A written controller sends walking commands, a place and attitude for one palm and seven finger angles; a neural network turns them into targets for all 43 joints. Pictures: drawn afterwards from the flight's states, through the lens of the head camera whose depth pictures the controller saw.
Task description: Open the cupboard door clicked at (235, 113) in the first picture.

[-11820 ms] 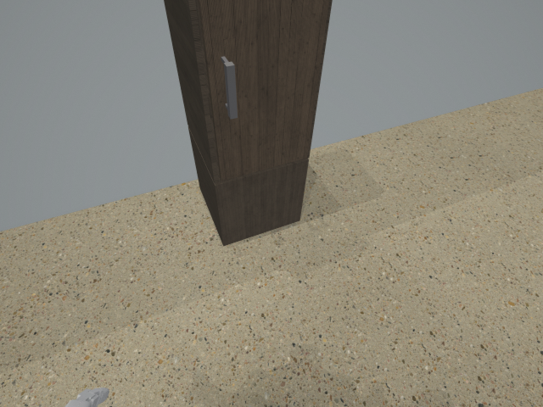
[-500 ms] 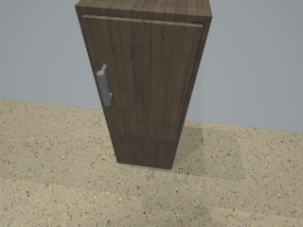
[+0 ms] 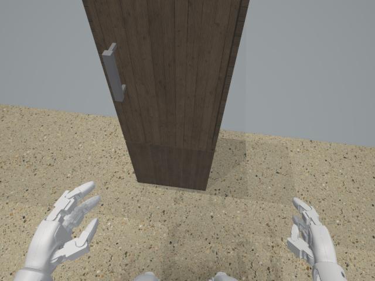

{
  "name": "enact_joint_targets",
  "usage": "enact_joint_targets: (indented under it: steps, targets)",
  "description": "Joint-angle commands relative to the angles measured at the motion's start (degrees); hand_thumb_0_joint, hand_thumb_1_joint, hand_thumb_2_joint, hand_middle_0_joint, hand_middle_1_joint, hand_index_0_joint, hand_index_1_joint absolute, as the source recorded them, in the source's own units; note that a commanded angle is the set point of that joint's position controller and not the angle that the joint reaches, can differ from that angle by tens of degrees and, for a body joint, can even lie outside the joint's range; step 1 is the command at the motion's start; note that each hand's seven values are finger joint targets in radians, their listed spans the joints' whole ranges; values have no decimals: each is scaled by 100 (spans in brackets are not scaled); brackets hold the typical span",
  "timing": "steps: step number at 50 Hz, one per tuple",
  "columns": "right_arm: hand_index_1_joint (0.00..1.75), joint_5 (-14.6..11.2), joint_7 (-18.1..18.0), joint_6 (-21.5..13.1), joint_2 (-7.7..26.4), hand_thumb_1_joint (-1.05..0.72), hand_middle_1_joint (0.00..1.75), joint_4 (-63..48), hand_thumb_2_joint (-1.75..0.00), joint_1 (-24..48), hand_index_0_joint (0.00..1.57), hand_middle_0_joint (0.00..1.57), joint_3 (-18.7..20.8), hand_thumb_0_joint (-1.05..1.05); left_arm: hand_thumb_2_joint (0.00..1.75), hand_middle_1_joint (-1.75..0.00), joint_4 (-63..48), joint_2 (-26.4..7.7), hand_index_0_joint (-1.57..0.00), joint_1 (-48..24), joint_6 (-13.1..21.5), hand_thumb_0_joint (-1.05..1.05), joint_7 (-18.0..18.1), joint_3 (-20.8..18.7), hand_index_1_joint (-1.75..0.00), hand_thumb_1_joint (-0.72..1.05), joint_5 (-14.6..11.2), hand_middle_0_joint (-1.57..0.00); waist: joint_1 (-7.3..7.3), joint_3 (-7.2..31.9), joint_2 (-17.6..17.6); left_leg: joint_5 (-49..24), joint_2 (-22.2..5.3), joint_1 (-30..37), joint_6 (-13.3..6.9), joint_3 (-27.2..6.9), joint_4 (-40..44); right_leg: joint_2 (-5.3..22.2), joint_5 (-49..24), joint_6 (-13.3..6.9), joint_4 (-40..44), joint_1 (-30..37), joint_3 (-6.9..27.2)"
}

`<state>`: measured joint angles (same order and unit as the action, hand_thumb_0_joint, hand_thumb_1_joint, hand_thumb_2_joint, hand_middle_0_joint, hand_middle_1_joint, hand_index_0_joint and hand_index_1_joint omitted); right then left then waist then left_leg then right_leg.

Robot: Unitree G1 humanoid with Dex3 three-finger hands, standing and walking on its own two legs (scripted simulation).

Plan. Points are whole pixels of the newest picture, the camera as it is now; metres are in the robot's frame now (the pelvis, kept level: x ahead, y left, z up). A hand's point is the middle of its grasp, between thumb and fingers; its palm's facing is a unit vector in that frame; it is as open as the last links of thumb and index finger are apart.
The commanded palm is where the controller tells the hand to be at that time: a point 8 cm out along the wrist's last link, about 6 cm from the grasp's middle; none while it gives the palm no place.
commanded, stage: raise the hand with hooked fingers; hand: left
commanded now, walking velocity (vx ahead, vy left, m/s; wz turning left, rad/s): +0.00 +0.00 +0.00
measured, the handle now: (116, 73) +0.62 +0.24 +0.07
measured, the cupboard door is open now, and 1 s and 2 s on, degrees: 0 0 0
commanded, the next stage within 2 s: move the hooked fingers beside the handle in 1.72 s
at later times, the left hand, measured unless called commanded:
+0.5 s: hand (50, 217) +0.22 +0.27 +0.04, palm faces +0.02 -1.00 -0.06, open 11.3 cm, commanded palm +0.19 +0.31 +0.05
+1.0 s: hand (30, 190) +0.26 +0.32 +0.06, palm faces -0.03 -1.00 -0.04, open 13.8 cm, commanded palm +0.24 +0.36 +0.08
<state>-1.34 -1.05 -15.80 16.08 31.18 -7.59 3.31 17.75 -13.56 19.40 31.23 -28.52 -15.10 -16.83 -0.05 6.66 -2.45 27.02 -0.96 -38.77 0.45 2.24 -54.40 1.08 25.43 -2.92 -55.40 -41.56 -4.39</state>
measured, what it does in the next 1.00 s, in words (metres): shifts its weight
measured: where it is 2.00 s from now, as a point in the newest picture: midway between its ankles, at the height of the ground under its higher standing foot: outside the picture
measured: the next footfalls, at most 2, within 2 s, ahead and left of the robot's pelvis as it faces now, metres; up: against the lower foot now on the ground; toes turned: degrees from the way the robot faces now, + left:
none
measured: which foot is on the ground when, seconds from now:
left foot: down 0.00-1.00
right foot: down 0.00-1.00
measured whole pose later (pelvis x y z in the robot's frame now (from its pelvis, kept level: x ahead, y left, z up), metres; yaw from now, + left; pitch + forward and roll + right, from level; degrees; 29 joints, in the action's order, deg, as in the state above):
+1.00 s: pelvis +0.00 +0.06 +0.01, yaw +1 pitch +9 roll -4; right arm -2.3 -3.7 -13.3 14.8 30.1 -14.1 -3.8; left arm 16.6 -23.2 3.3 12.7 -28.8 -20.8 -18.7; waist -0.5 4.8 1.0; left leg 27.2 -0.1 -36.6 -3.6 0.7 -54.4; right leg 1.5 22.1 0.9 -48.4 -35.4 -5.7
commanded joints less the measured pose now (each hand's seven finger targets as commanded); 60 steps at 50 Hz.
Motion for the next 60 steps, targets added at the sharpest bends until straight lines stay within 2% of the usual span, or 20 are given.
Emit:
enact_joint_targets:
  steps: [1, 3, 4, 8, 10, 12, 14, 16, 19, 22, 26, 30, 34, 41, 44, 47, 49, 52, 55, 60]
  targets:
    - [30, -52, -148, -265, 525, -90, 30, -1069, -90, -73, 20, 20, 149, 0, 70, -60, -1764, -1265, -23, -1034, 539, 0, -267, -924, -60, 43, -673, -23, -44, 1338, 392, -634, 275, -765, -145, -40, -397, 156, 176, 262, 821, 902, 1341]
    - [30, -57, -255, -292, 494, -90, 30, -949, -90, -188, 20, 20, 89, 0, 68, -63, -2401, -1218, -24, -1815, 689, 0, -117, -700, -63, 39, -689, -24, 155, 1275, 758, -548, 157, -644, -206, -116, -570, 63, 518, 204, 799, 600, 1327]
    - [30, -49, -296, -300, 522, -90, 30, -909, -90, -226, 20, 20, 45, 0, 67, -64, -2782, -1148, -24, -2304, 725, 0, -67, -478, -64, 36, -695, -24, 327, 1279, 660, -467, 105, -616, -246, -207, -621, -25, 665, 193, 706, 363, 1253]
    - [30, -92, -406, -371, 690, -90, 30, -632, -90, -420, 20, 20, 0, 0, 63, -70, -2414, -1267, -25, -1786, 224, 0, -68, -180, -70, 27, -366, -25, 396, 1015, 936, -492, 42, -565, -282, -335, -465, -112, 410, 141, 725, 228, 1000]
    - [30, -129, -423, -315, 729, -90, 30, -621, -90, -397, 20, 20, -56, 0, 61, -74, -1966, -1499, -25, -1615, -310, 0, -152, -302, -74, 22, -279, -25, 337, 856, 895, -556, 50, -626, -276, -379, -345, -109, 313, 156, 799, 304, 922]
    - [30, -159, -419, -239, 699, -90, 30, -754, -90, -327, 20, 20, -75, 0, 59, -76, -1658, -1678, -25, -1131, -889, 0, -146, -553, -76, 18, -246, -25, 124, 931, 737, -653, 83, -621, -270, -378, -96, -57, 295, 195, 967, 664, 898]
    - [30, -163, -402, -144, 635, -90, 30, -905, -90, -200, 20, 20, -113, 0, 57, -80, -1451, -1813, -25, -730, -1352, 0, -83, -921, -80, 13, -388, -25, -148, 1028, 661, -831, 104, -545, -229, -400, 103, -68, 182, 165, 999, 1000, 804]
    - [30, -152, -356, -100, 525, -90, 30, -1002, -90, -160, 20, 20, -143, 0, 55, -82, -1733, -1732, -26, -633, -1489, 0, 117, -1121, -82, 8, -574, -26, -227, 1202, 531, -898, 127, -449, -192, -366, 259, -50, 140, 215, 1047, 1169, 683]
    - [30, -85, -317, -130, 485, -90, 30, -992, -90, -204, 20, 20, -161, 0, 52, -87, -1805, -1619, -26, -702, -1235, 0, 478, -1310, -87, 1, -717, -26, -234, 1046, -1, -1010, 101, -494, -160, -446, 395, -147, 75, 191, 984, 1162, 494]
    - [30, -69, -253, -190, 568, -90, 30, -883, -90, -426, 20, 20, -132, 0, 49, -92, -1807, -1423, -27, -922, -829, 0, 584, -1004, -92, -6, -521, -27, -26, 876, 216, -766, 99, -372, -165, -430, 505, -174, 229, 204, 919, 737, 361]
    - [30, -102, -253, -312, 729, -90, 30, -800, -90, -639, 20, 20, -110, 0, 45, -98, -1763, -1371, -27, -1293, -607, 0, 277, -560, -98, -15, -329, -27, 162, 950, 524, -660, 85, 12, -186, -486, 599, -204, 1, 163, 802, 458, 216]
    - [30, -135, -315, -379, 838, -90, 30, -745, -90, -693, 20, 20, -98, 0, 41, -103, -1945, -1790, -28, -1670, -734, 0, 67, -791, -103, -24, -374, -28, 128, 1180, 738, -913, 50, 433, -157, -635, 767, -237, -365, 119, 744, 561, 86]
    - [30, -105, -344, -357, 848, -90, 30, -723, -90, -679, 20, 20, -143, 0, 37, -110, -2087, -2149, -29, -1793, -833, 0, 253, -1216, -110, -34, -442, -29, -29, 1109, 998, -1299, 9, 738, -51, -760, 978, -280, -634, 65, 711, 707, -49]
    - [30, -124, -283, -141, 825, -90, 30, -797, -90, -694, 20, 20, -175, 0, 30, -120, -1594, -1801, -30, -1834, -1252, 0, 262, -914, -120, -50, -344, -30, 50, 894, 1046, -2120, -55, 1038, 61, -740, 1089, -280, -1161, 112, 866, 830, -126]
    - [30, -130, -300, -62, 865, -90, 30, -831, -90, -692, 20, 20, -207, 0, 30, -120, -1269, -1815, -30, -2250, -1500, 0, 76, -814, -120, -50, -324, -30, 137, 656, 902, -1875, -47, 996, 55, -776, 1169, -323, -1090, 94, 967, 804, -138]
    - [30, -130, -349, -11, 895, -90, 30, -839, -90, -675, 20, 20, -210, 0, 30, -120, -1240, -2132, -30, -2689, -1552, 0, -47, -1048, -120, -50, -328, -30, 123, 925, 785, -1901, -37, 1121, 27, -771, 1198, -308, -1155, 94, 1045, 946, -118]
    - [30, -100, -367, -23, 880, -90, 30, -817, -90, -677, 20, 20, -242, 0, 30, -120, -1438, -2353, -30, -3024, -1475, 0, -83, -1182, -120, -50, -366, -30, 77, 1116, 1184, -2310, -11, 1414, 101, -785, 1170, -326, -1340, 51, 1024, 1027, -91]
    - [30, -61, -355, -34, 852, -90, 30, -774, -90, -750, 20, 20, -252, 0, 30, -120, -1473, -2524, -30, -3003, -1345, 0, -87, -1395, -120, -50, -388, -30, 8, 1478, 1188, -2948, -62, 1786, 168, -828, 1173, -313, -1583, 71, 1056, 1112, -94]
    - [30, -66, -356, 12, 867, -90, 30, -688, -90, -766, 20, 20, -275, 0, 30, -120, -1006, -2563, -30, -3072, -1364, 0, -178, -1474, -120, -50, -459, -30, 45, 1250, 932, -2937, -42, 1594, 130, -763, 1171, -335, -1739, 78, 1115, 1219, -93]
    - [30, -110, -389, 98, 912, -90, 30, -659, -90, -773, 20, 20, -266, 0, 30, -120, -364, -2656, -30, -3432, -1635, 0, -472, -1482, -120, -50, -499, -30, 58, 1100, 914, -2732, 0, 1475, 60, -674, 1279, -294, -1769, 77, 1264, 1342, -73]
